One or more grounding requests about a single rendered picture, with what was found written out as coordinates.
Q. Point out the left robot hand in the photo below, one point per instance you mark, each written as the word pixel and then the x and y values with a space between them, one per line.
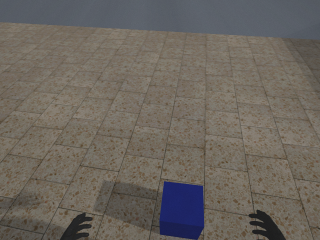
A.
pixel 74 227

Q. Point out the right robot hand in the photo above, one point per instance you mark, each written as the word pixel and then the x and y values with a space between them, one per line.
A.
pixel 272 231

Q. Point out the carton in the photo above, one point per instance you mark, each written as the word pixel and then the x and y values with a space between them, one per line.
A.
pixel 182 210

